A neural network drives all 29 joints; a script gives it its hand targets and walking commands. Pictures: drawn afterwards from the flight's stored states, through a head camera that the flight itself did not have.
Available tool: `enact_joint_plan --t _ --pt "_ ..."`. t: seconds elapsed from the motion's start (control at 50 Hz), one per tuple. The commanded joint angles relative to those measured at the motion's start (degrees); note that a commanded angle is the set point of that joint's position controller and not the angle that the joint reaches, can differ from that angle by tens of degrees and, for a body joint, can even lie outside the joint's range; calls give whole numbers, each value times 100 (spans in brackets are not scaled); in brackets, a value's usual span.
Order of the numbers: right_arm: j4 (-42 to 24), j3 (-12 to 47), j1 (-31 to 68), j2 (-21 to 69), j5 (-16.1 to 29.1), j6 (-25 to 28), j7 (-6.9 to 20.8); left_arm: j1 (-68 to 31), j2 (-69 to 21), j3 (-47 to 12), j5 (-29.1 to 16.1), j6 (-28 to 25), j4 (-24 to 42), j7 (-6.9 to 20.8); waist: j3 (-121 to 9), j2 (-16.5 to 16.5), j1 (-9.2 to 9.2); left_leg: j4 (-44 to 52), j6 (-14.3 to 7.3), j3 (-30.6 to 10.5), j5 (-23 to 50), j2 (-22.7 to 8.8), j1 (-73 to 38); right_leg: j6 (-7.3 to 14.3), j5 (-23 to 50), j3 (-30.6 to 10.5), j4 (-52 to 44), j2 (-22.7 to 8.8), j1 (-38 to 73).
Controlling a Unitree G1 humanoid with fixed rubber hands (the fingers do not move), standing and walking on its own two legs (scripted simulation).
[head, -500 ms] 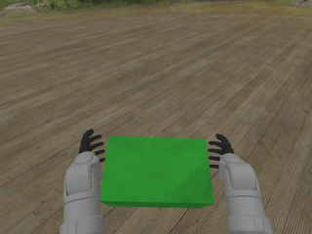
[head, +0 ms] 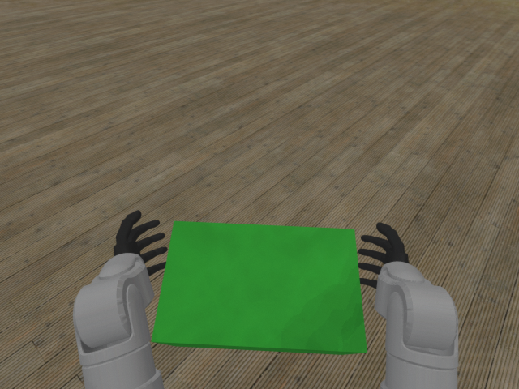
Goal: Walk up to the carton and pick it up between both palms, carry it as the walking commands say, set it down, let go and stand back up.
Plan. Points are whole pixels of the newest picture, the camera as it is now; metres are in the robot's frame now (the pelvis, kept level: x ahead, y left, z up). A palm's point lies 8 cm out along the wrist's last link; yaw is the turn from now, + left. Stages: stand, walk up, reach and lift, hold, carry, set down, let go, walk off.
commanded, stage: carry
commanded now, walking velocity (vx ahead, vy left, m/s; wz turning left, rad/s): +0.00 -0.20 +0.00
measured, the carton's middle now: (261, 290) +0.30 +0.01 +0.01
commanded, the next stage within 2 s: none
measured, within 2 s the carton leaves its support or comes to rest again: neither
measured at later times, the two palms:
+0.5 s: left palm (191, 275) +0.26 +0.10 +0.12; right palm (459, 302) +0.23 -0.25 +0.10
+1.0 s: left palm (219, 306) +0.22 +0.06 +0.11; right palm (510, 329) +0.19 -0.29 +0.10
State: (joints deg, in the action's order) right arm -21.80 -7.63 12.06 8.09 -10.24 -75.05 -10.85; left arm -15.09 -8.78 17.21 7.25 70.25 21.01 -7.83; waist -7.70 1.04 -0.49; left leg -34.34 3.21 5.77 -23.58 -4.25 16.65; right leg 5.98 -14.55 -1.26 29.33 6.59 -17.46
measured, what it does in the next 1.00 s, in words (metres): steps to the right: right foot, then left foot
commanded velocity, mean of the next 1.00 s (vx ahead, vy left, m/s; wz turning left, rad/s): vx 0.00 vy -0.20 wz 0.00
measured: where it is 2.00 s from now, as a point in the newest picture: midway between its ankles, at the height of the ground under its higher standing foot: outside the picture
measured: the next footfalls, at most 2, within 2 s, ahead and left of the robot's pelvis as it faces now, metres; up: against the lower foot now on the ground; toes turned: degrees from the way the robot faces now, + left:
right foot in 0.30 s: +0.04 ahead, -0.18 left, +0.00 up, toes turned -3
left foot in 0.48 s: -0.01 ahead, +0.06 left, +0.00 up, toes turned +6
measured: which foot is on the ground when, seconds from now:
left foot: down 0.00-0.38, up 0.40-0.46, down 0.48-1.00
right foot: down 0.00-0.06, up 0.08-0.28, down 0.30-0.88, up 0.90-1.00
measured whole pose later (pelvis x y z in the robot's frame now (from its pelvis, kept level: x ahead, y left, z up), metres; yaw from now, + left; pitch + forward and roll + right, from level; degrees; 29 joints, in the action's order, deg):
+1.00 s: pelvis -0.05 -0.11 -0.01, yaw -3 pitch +0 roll +0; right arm -21.6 -6.5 9.5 7.7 -10.2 -72.6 -9.4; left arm -12.0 -8.1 15.3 7.3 69.3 22.4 -7.7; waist -6.0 0.3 -0.4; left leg -35.0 3.9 5.7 -17.8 -8.4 16.9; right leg 3.5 -20.4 2.0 43.8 1.2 -22.7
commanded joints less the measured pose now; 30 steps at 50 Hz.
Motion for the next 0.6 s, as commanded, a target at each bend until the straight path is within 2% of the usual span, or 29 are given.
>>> enact_joint_plan --t 0.0,0.02,0.04,0.06,0.1,0.12,0.14,0.16,0.18,0.2,0.22,0.24,0.26,0.28,0.3,0.32,0.34,0.36,0.38,0.4,0.42,0.44,0.46,0.48,0.5,0.52,0.54,0.56,0.58 --pt "-334 3618 2436 5176 2465 319 1552 -2186 -5153 -4674 -2245 346 150 1455 -1164 -977 -23 1314 -599 -1500 2567 -1550 -1103 -314 1544 -56 497 -845 -608" --pt "-258 3585 2335 5033 2460 283 1558 -1985 -5030 -4585 -2170 376 -58 1437 -907 -1443 -40 1434 -1108 -2135 3401 -2270 -1317 -422 -676 90 1403 -501 -1302" --pt "-477 3618 2590 4997 2513 304 1602 -2258 -5145 -4698 -2203 362 -21 1431 -693 -1487 -64 1633 -1421 -2364 3235 -2603 -1032 -487 -1437 -75 2407 -560 -1558" --pt "-420 3557 2365 4936 2420 363 1597 -2168 -5187 -4788 -2283 343 -60 1482 -878 -1575 -135 1509 -1656 -2049 3034 -2626 -1047 -602 -1499 -69 2582 -813 -1543" --pt "-382 3689 2379 5340 2578 396 1741 -2632 -5357 -5031 -2410 261 375 1491 -567 -1348 -68 1511 -1270 -1415 3026 -2039 -824 -537 -1178 59 1952 -880 -1466" --pt "-575 3731 2635 5388 2658 402 1755 -2614 -5492 -5037 -2451 264 382 1492 -480 -1384 -50 1344 -1074 -1200 3552 -1862 -1095 -497 -1284 247 1532 -781 -1654" --pt "-426 3644 2507 5242 2569 389 1748 -2436 -5398 -4949 -2419 303 162 1508 -452 -1580 -45 1270 -1016 -1082 3954 -1825 -839 -510 -1113 373 1120 -780 -1324" --pt "-561 3706 2440 5145 2543 412 1711 -2152 -5293 -4929 -2421 297 215 1516 -554 -1605 -31 1013 -905 -930 4524 -1788 -1075 -465 -1055 506 584 -737 -1182" --pt "-342 3686 2256 5150 2491 348 1695 -2101 -5315 -4880 -2401 348 -47 1501 -796 -1634 14 926 -801 -811 4506 -1604 -923 -398 -677 558 219 -625 -660" --pt "-702 3762 2725 5262 2560 422 1669 -2114 -5503 -4866 -2451 318 -46 1539 -996 -1478 64 567 -650 -642 4401 -1462 -1044 -342 -315 720 -591 -496 -321" --pt "-513 3661 2277 5080 2398 423 1654 -2246 -5283 -4908 -2518 280 238 1547 -1003 -1329 65 524 -516 -583 4148 -1265 -781 -262 106 566 -908 -618 144" --pt "-548 3753 2550 5208 2459 408 1652 -2141 -5342 -4764 -2441 285 18 1549 -1312 -531 58 140 -249 -480 3696 -1046 -354 -229 1838 116 -744 -1091 999" --pt "-867 3877 2706 5223 2536 484 1607 -1723 -5345 -4728 -2448 253 -114 1583 -1642 236 65 -571 18 20 1975 -717 372 -99 4225 -335 -424 -1671 1724" --pt "-707 3775 2515 5049 2446 424 1631 -1766 -5289 -4695 -2402 288 -217 1603 -1522 872 26 -584 193 299 -54 -418 882 122 5368 -550 -178 -2196 1897" --pt "-565 3942 2618 5241 2535 436 1679 -2282 -5272 -4768 -2462 184 195 1631 -1541 1209 103 -987 137 247 -1093 -231 1056 340 5513 -727 -240 -2314 1865" --pt "-801 4016 2842 5144 2652 478 1705 -2028 -5253 -4710 -2343 142 207 1606 -1346 1164 123 -648 103 175 -1231 -185 971 410 4114 -529 -354 -2059 1492" --pt "-698 4087 2739 5345 2688 469 1724 -1863 -5445 -4694 -2332 172 81 1588 -1175 993 66 -271 91 252 -620 -233 895 310 3832 -353 -347 -1934 1452" --pt "-637 4067 2516 5235 2697 466 1774 -1790 -5307 -4817 -2359 151 230 1600 -1055 415 11 325 113 336 223 -205 639 171 3323 -101 -168 -1689 1224" --pt "-506 4078 2584 5276 2716 453 1805 -1775 -5170 -4704 -2259 143 232 1578 -1093 244 -9 487 67 310 1016 -373 165 -3 2968 227 -72 -1489 808" --pt "-729 4073 2679 5313 2761 478 1848 -1938 -5290 -4867 -2317 124 366 1575 -1281 -56 -36 782 -13 57 1631 -628 -229 -61 2582 359 288 -1342 626" --pt "-674 4018 2589 5264 2754 493 1845 -1844 -5265 -4821 -2298 126 347 1584 -1277 -432 -21 914 -118 -426 2099 -1109 -421 -196 1894 531 465 -1149 264" --pt "-553 3914 2374 5138 2637 469 1808 -1788 -5287 -4798 -2248 148 163 1545 -1010 -642 -13 1110 -285 -897 2515 -1441 -510 -284 1141 602 655 -930 -191" --pt "-454 3850 2088 4947 2566 440 1810 -1523 -5234 -4814 -2186 157 31 1532 -892 -1261 3 1281 -551 -1457 3079 -1835 -952 -380 -140 503 991 -754 -872" --pt "-355 3781 2206 5024 2522 455 1788 -1813 -5206 -4806 -2227 201 -40 1568 -992 -1324 -6 1188 -813 -1506 3177 -2042 -885 -407 -865 542 800 -794 -759" --pt "-372 3875 2339 5084 2535 454 1805 -2035 -5230 -4917 -2323 196 76 1626 -662 -1308 -25 1229 -822 -1282 2610 -2052 -669 -397 -759 601 663 -803 -826" --pt "-362 3861 2371 5086 2532 434 1812 -2009 -5216 -4864 -2339 187 112 1638 -761 -1354 37 1084 -621 -904 1640 -1798 -315 -370 -569 520 337 -880 -472" --pt "-478 3897 2580 5209 2570 470 1807 -2271 -5335 -4961 -2430 179 250 1644 -712 -1295 59 897 -329 -509 1076 -1403 -90 -323 49 418 153 -906 -271" --pt "-490 3828 2341 5099 2473 485 1761 -2148 -5203 -4929 -2441 182 273 1634 -773 -682 51 456 -82 -41 567 -940 167 -279 1193 69 -434 -1158 99" --pt "-651 4004 2685 5225 2596 475 1789 -2203 -5209 -4898 -2430 167 261 1649 -736 239 16 -35 46 260 225 -622 373 -210 1771 -364 -739 -1535 238"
